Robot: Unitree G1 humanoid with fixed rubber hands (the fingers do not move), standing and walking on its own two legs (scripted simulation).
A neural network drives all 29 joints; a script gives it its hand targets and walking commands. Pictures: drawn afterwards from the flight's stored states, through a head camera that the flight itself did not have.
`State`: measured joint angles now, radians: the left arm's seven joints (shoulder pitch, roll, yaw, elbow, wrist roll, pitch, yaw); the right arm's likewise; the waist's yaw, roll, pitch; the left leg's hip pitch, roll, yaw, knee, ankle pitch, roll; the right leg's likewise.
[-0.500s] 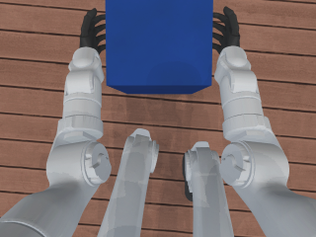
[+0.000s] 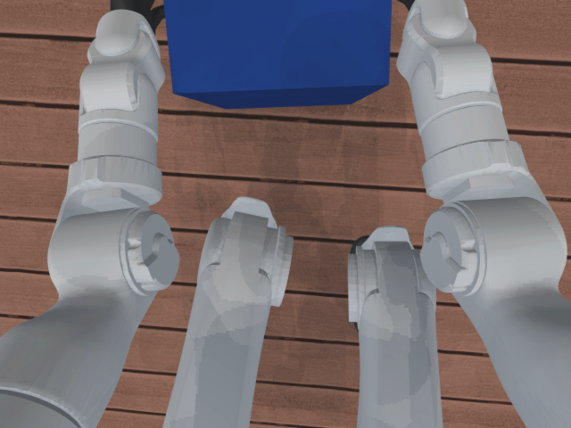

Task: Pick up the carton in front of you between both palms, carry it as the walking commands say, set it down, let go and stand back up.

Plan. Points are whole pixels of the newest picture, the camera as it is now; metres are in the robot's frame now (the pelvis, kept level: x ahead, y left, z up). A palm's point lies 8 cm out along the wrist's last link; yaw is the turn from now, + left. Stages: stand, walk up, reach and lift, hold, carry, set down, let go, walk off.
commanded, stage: set down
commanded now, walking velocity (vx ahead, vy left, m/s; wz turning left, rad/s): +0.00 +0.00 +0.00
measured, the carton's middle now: (282, 17) +0.53 +0.12 -0.25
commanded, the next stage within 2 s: none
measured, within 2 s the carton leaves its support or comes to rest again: rests again in 0.42 s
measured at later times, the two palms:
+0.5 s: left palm (151, 34) +0.48 +0.26 -0.19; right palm (428, 9) +0.55 -0.04 -0.19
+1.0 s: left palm (151, 31) +0.48 +0.26 -0.19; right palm (430, 6) +0.56 -0.04 -0.19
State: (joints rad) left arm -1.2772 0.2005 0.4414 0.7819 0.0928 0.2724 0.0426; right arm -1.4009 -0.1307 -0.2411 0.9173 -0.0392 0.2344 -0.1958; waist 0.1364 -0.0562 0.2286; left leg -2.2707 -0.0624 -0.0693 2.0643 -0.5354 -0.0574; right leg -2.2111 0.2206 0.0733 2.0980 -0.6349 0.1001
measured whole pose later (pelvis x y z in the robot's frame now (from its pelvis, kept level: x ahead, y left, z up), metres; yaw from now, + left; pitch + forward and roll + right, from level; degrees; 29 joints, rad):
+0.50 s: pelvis +0.00 -0.01 -0.01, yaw +1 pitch +40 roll +1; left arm -1.31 0.23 0.45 0.89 0.11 0.23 -0.02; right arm -1.45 -0.18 -0.21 1.05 -0.03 0.19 -0.17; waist 0.14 -0.08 0.30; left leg -2.26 -0.03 -0.06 2.11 -0.55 -0.06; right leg -2.22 0.21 0.05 2.16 -0.63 0.06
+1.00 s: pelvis -0.01 -0.01 -0.02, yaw +1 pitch +37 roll +1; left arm -1.38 0.25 0.52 0.97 0.17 0.18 -0.09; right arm -1.52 -0.20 -0.27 1.10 -0.10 0.16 -0.07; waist 0.14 -0.07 0.36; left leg -2.25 -0.01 -0.05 2.14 -0.54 -0.06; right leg -2.21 0.18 0.03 2.19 -0.62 0.05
